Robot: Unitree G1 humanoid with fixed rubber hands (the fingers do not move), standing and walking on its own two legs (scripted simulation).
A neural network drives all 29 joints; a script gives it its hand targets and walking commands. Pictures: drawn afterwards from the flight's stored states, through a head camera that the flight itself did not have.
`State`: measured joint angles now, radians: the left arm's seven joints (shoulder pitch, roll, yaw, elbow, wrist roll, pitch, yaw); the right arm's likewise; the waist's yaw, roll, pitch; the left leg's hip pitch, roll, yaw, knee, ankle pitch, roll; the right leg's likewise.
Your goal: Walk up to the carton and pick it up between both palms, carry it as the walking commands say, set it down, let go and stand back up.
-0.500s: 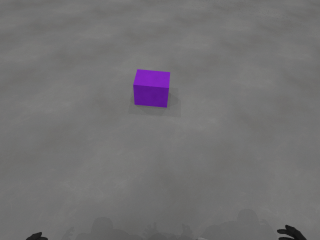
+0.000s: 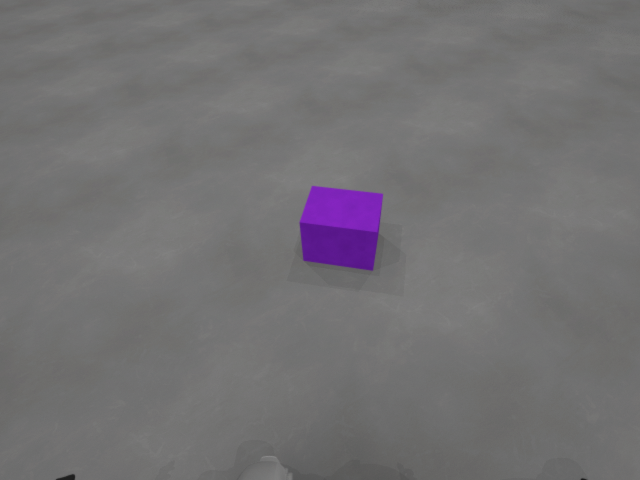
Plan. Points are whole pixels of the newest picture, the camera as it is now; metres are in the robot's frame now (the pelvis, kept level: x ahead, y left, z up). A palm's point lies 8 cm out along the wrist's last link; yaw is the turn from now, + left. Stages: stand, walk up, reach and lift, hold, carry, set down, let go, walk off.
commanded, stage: walk up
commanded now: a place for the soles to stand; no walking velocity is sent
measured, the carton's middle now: (342, 228) +1.14 +0.02 -0.66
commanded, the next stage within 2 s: none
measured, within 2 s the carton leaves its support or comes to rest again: neither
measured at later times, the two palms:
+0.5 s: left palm (125, 336) +0.34 +0.35 -0.09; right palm (585, 408) +0.26 -0.32 -0.07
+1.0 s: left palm (148, 263) +0.51 +0.38 -0.11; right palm (523, 271) +0.49 -0.30 -0.07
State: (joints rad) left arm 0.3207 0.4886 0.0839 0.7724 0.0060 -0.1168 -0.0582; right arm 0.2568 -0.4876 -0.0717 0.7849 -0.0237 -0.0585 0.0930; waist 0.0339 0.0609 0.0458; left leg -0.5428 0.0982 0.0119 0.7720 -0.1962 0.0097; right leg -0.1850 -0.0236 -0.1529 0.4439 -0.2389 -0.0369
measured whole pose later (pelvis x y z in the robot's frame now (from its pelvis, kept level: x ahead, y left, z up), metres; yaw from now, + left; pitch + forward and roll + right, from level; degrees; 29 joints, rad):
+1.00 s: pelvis +0.41 +0.05 -0.02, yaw -4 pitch -1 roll +0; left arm 0.32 0.50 0.06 0.79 0.01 -0.06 -0.04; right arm 0.29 -0.48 -0.09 0.76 -0.01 -0.10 0.04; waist 0.01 -0.05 0.03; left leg -0.36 0.03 0.09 0.64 -0.26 0.03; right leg -0.43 -0.05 0.03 1.04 -0.42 -0.03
